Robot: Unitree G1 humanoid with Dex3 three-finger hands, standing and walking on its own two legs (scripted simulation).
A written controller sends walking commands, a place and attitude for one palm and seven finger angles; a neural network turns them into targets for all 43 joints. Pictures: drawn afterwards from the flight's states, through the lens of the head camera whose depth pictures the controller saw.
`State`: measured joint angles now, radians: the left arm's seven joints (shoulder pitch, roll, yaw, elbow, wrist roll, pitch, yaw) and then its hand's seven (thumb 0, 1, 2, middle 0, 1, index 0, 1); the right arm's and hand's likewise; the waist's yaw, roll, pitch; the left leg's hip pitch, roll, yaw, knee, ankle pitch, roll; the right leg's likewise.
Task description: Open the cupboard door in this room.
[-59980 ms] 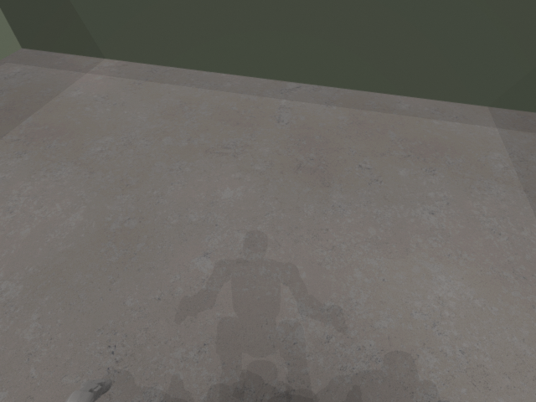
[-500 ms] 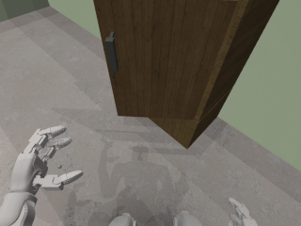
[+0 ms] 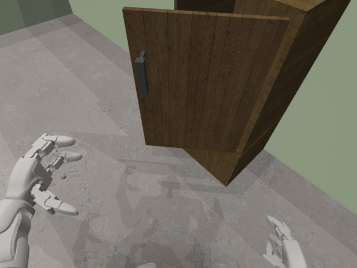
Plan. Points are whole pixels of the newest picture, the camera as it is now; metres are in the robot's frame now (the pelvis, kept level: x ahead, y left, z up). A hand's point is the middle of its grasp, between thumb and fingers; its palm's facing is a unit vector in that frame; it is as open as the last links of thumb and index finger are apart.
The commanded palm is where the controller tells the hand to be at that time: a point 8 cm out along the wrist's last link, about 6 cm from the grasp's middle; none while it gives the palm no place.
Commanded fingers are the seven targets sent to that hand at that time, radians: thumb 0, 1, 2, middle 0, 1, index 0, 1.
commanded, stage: raise the hand with hooked fingers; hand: left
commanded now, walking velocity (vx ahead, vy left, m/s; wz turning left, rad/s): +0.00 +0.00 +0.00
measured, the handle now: (143, 73) +0.63 +0.16 +0.07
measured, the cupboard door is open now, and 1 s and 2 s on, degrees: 41 41 41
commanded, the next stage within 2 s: move the hooked fingers beside the handle in 0.66 s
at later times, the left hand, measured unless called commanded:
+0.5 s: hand (68, 162) +0.30 +0.25 +0.09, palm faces +0.02 -1.00 -0.03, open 14.0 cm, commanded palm +0.27 +0.30 +0.09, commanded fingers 0.00 -0.50 0.30 -0.30 -1.20 -0.30 -1.20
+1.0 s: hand (77, 148) +0.33 +0.25 +0.08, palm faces +0.00 -1.00 -0.02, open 14.0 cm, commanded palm +0.31 +0.30 +0.09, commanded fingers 0.00 -0.50 0.30 -0.30 -1.20 -0.30 -1.20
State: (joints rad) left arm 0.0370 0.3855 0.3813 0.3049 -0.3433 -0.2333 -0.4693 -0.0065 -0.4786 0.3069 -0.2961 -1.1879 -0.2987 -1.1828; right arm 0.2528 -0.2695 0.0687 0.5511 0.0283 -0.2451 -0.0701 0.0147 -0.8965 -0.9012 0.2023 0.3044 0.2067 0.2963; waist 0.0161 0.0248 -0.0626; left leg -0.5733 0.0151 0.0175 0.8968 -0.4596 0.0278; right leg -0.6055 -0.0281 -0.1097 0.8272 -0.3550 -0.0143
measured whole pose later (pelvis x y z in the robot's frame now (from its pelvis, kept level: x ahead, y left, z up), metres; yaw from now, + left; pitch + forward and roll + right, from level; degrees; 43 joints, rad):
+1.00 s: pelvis -0.01 -0.01 +0.00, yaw +0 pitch +8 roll -1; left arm -0.30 0.44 0.42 0.66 -0.30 -0.27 -0.51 -0.01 -0.51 0.30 -0.30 -1.20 -0.30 -1.20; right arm 0.26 -0.29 0.07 0.60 0.03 -0.21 -0.09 0.01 -0.90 -0.90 0.20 0.30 0.21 0.30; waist -0.01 0.01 -0.03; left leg -0.57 0.02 0.02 0.85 -0.42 0.01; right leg -0.61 -0.02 -0.11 0.80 -0.33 -0.03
